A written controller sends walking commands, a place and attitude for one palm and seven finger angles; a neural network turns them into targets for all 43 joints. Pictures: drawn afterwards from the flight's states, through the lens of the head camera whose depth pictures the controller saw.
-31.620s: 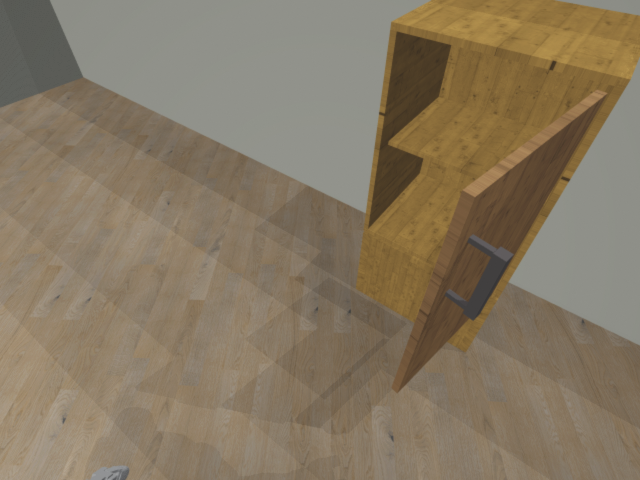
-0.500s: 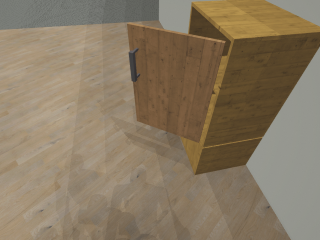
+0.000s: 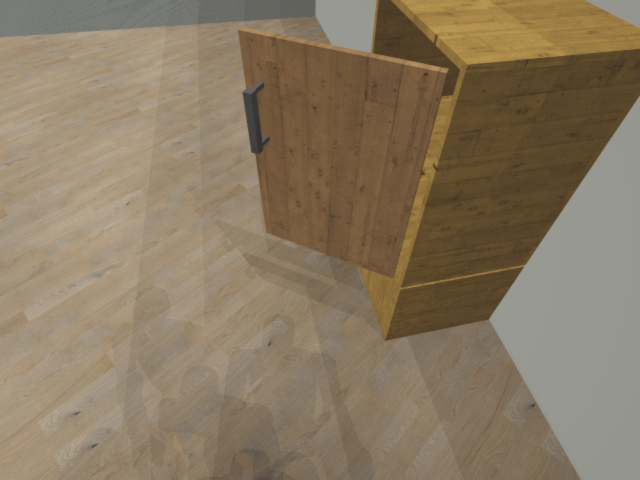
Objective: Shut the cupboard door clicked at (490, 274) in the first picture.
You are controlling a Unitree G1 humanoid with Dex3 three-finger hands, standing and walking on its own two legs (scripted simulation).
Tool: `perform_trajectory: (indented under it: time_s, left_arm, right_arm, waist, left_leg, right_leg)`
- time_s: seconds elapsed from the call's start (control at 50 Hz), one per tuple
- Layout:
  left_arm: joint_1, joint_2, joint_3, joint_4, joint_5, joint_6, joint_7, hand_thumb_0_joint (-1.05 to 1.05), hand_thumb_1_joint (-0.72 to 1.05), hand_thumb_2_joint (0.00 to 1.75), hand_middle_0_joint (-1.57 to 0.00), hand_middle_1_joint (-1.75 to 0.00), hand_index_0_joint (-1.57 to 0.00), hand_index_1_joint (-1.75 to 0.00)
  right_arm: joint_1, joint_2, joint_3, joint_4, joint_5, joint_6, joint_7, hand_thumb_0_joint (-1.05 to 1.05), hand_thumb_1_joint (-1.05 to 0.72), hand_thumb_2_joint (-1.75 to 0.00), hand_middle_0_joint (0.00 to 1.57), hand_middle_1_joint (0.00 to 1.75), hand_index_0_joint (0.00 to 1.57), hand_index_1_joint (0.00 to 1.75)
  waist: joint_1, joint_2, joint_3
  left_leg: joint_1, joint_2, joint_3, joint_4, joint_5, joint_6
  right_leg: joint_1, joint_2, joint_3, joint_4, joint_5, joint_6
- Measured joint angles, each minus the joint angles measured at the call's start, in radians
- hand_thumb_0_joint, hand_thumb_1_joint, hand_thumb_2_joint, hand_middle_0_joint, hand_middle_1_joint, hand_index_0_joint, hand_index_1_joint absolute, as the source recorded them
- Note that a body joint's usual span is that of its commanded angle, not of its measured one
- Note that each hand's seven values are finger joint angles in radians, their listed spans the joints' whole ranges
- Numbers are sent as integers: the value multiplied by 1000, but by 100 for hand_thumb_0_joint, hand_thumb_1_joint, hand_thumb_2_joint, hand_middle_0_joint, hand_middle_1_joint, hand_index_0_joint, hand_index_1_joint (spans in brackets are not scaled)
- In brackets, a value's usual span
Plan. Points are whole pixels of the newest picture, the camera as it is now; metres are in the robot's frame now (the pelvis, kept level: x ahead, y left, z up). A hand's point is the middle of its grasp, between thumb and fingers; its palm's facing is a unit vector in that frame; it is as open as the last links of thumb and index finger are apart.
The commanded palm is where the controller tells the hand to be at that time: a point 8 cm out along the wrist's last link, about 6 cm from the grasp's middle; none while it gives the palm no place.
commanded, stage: look to check the result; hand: left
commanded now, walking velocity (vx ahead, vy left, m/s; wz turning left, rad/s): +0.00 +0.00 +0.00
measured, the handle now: (258, 118) +0.82 +0.18 +0.01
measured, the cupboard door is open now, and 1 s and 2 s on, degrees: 53 53 53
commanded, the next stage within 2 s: turn to face it in 0.32 s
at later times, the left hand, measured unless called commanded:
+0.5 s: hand out of the picture -0.04 +0.14 -0.18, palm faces +0.05 -0.99 -0.15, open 7.4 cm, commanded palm none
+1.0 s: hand out of the picture +0.04 +0.20 -0.18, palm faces -0.16 -0.94 -0.29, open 7.4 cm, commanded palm none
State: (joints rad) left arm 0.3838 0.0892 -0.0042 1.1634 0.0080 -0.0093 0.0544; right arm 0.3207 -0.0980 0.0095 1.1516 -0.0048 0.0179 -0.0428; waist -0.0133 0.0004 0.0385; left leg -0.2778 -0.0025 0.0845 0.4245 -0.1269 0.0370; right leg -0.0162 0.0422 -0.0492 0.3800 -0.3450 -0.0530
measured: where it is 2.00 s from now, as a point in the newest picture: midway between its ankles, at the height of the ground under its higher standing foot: outside the picture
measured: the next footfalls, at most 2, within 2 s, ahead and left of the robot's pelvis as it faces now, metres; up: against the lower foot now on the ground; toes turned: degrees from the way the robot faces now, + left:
left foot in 1.32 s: +0.06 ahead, +0.11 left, +0.00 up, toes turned -15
right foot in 1.56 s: +0.00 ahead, -0.11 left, +0.00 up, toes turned -21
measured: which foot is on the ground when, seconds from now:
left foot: down 0.00-0.98, up 1.00-1.00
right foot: down 0.00-1.00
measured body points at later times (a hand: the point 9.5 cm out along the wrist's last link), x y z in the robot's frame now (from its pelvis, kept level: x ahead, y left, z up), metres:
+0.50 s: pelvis +0.02 +0.00 +0.00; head +0.03 +0.00 +0.45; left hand -0.04 +0.19 -0.17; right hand +0.01 -0.22 -0.16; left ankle +0.06 +0.10 -0.74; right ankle -0.09 -0.08 -0.74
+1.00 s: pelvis -0.02 +0.00 -0.02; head +0.02 -0.03 +0.43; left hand +0.05 +0.25 -0.16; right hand -0.02 -0.25 -0.18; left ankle +0.06 +0.10 -0.73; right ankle -0.07 -0.09 -0.75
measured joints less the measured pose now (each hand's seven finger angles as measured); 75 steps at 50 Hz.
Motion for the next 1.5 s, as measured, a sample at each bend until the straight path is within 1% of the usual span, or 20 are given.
perform_trajectory:
  time_s: [0.26, 0.56, 0.68, 0.82, 0.88, 0.92, 0.96, 0.98, 1.0, 1.04, 1.08, 1.14, 1.18, 1.26, 1.32, 1.34, 1.38, 1.42, 1.46, 1.5]
  left_arm:
    - [11, -6, -1, -1, 2, 0, 5, 0, 91, 90, -20, -30, -20, -29]
    - [-4, 4, 5, -12, 3, 7, 1, 0, 91, 90, -20, -30, -20, -29]
    - [-7, 14, 33, -35, 11, 35, -12, 0, 91, 90, -20, -30, -20, -29]
    - [-49, 57, 63, -84, 17, 55, -27, 0, 91, 90, -20, -30, -20, -29]
    - [-87, 73, 73, -113, 19, 61, -36, 0, 91, 90, -20, -30, -20, -29]
    - [-110, 78, 78, -131, 21, 65, -43, 0, 91, 90, -20, -30, -20, -29]
    - [-121, 82, 83, -153, 22, 60, -48, 0, 91, 90, -20, -30, -20, -29]
    - [-115, 91, 84, -170, 24, 53, -50, 0, 91, 90, -20, -30, -20, -29]
    - [-112, 99, 86, -180, 30, 43, -47, 0, 91, 90, -20, -30, -20, -29]
    - [-122, 97, 81, -181, 31, 44, -36, 0, 91, 90, -20, -30, -20, -29]
    - [-124, 92, 77, -183, 30, 48, -31, 0, 91, 90, -20, -30, -20, -29]
    - [-125, 87, 73, -184, 29, 43, -26, 0, 91, 90, -20, -30, -20, -29]
    - [-128, 83, 70, -184, 29, 39, -24, 0, 91, 90, -20, -30, -20, -29]
    - [-134, 75, 69, -187, 27, 37, -26, 0, 90, 90, -20, -30, -20, -29]
    - [-132, 72, 70, -186, 20, 44, -28, 0, 90, 90, -20, -30, -20, -29]
    - [-137, 77, 71, -182, 16, 49, -30, 0, 90, 90, -20, -30, -20, -29]
    - [-146, 89, 72, -176, 13, 56, -30, 0, 90, 90, -20, -30, -20, -29]
    - [-151, 92, 70, -167, 17, 60, -36, 0, 91, 90, -20, -30, -20, -29]
    - [-161, 89, 65, -160, 21, 59, -46, 1, 91, 90, -20, -30, -20, -29]
    - [-167, 82, 59, -161, 22, 47, -55, 1, 91, 90, -20, -30, -20, -29]
  right_arm:
    - [-37, -26, -2, -6, 1, -2, -7, 1, -91, -90, 20, 30, 20, 29]
    - [-41, -29, -1, -9, -1, 3, -11, 1, -92, -90, 20, 30, 20, 29]
    - [-60, -37, -26, -40, -4, 23, -10, 1, -91, -90, 20, 30, 20, 30]
    - [-86, -56, -49, -100, -6, 25, -11, 1, -91, -90, 20, 30, 20, 30]
    - [-113, -74, -54, -124, -12, 19, -5, 1, -91, -90, 20, 30, 20, 30]
    - [-130, -89, -55, -137, -16, 15, -2, 0, -90, -90, 20, 30, 20, 30]
    - [-140, -103, -56, -145, -20, 19, 2, 0, -90, -90, 20, 30, 20, 30]
    - [-139, -104, -56, -150, -18, 26, 4, 0, -90, -90, 20, 30, 20, 30]
    - [-141, -104, -58, -153, -14, 34, 7, 1, -90, -90, 20, 30, 20, 30]
    - [-148, -113, -67, -155, -11, 54, 17, 1, -90, -90, 20, 30, 20, 30]
    - [-151, -115, -73, -158, -11, 62, 23, 1, -91, -90, 20, 30, 20, 30]
    - [-161, -107, -71, -171, -11, 54, 23, 1, -91, -90, 20, 30, 20, 29]
    - [-166, -101, -67, -182, -8, 46, 19, 1, -91, -90, 20, 30, 20, 29]
    - [-172, -90, -58, -195, -2, 36, 11, 1, -91, -90, 20, 30, 20, 29]
    - [-164, -88, -49, -203, 0, 17, 8, 1, -91, -90, 20, 30, 20, 29]
    - [-162, -81, -46, -199, -4, 8, 6, 1, -91, -90, 20, 30, 20, 29]
    - [-156, -64, -34, -194, -13, 3, 2, 1, -91, -90, 20, 30, 20, 29]
    - [-135, -55, -22, -191, -21, -5, 2, 0, -91, -90, 20, 30, 20, 30]
    - [-105, -51, -17, -182, -25, -10, 5, 0, -90, -90, 20, 30, 20, 30]
    - [-74, -60, -23, -165, -24, -12, 4, 0, -92, -90, 20, 30, 20, 30]
  waist:
    - [12, -17, 1]
    - [15, -19, 4]
    - [15, -6, 24]
    - [16, -12, 42]
    - [29, -7, 60]
    - [28, 11, 70]
    - [27, 34, 68]
    - [29, 31, 55]
    - [31, 25, 45]
    - [25, 44, 45]
    - [24, 48, 35]
    - [24, 26, 30]
    - [23, 9, 31]
    - [28, -13, 31]
    - [26, -11, 22]
    - [25, -24, 22]
    - [33, -51, 30]
    - [29, -52, 29]
    - [18, -36, 27]
    - [9, -13, 25]
  left_leg:
    - [10, 5, 1, 25, -33, -6]
    - [20, 4, 12, 39, -52, -2]
    - [-17, 39, 48, 112, -92, -1]
    - [-65, 66, 111, 164, -114, 8]
    - [-76, 81, 157, 163, -106, 13]
    - [-75, 96, 180, 155, -95, 10]
    - [-81, 117, 190, 162, -90, 1]
    - [-97, 121, 195, 186, -105, -6]
    - [-126, 116, 178, 242, -172, -23]
    - [-180, 92, 72, 402, -285, -37]
    - [-219, 64, 5, 542, -297, -42]
    - [-219, 39, -32, 620, -290, -52]
    - [-187, 32, -40, 577, -305, -59]
    - [-100, 27, -50, 398, -304, -60]
    - [-3, 41, -56, 167, -159, -44]
    - [2, 37, -49, 162, -180, -35]
    - [15, 30, -24, 171, -212, -21]
    - [40, 33, -12, 145, -211, -15]
    - [65, 35, -15, 107, -194, -15]
    - [84, 35, -20, 81, -185, -13]
  right_leg:
    - [29, 4, 4, -17, -10, -1]
    - [41, 0, 15, -16, -18, 3]
    - [-11, 19, 56, 57, -39, 1]
    - [-120, 26, 113, 187, -73, 6]
    - [-221, 1, 77, 351, -128, 10]
    - [-270, -17, 50, 429, -167, 11]
    - [-270, -32, 29, 380, -127, 13]
    - [-253, -42, 43, 294, -84, 10]
    - [-259, -45, 51, 267, -17, 12]
    - [-253, -28, 40, 275, -22, 15]
    - [-236, -18, 40, 240, -26, 13]
    - [-218, -12, 64, 182, 5, 10]
    - [-208, -10, 79, 154, 22, 11]
    - [-200, -5, 99, 139, 29, 23]
    - [-218, 14, 104, 180, 4, 39]
    - [-231, 8, 105, 212, -13, 42]
    - [-267, -4, 105, 327, -116, 46]
    - [-292, -13, 83, 416, -162, 46]
    - [-294, -28, 52, 427, -159, 42]
    - [-271, -41, 24, 354, -127, 39]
